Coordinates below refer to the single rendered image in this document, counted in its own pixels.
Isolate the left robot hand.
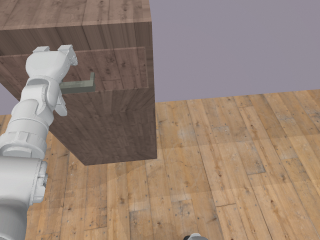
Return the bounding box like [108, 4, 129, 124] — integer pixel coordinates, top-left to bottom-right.
[25, 44, 78, 116]

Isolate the drawer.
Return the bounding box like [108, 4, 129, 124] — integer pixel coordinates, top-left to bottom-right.
[0, 46, 147, 94]

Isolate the cabinet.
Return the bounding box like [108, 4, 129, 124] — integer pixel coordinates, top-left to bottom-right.
[0, 0, 157, 166]

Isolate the left robot upper arm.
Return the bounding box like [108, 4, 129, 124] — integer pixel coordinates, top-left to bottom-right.
[0, 155, 48, 240]

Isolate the handle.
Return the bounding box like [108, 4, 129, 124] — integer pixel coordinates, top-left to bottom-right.
[59, 72, 96, 94]

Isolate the left robot forearm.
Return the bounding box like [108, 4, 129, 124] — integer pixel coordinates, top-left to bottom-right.
[0, 75, 60, 160]

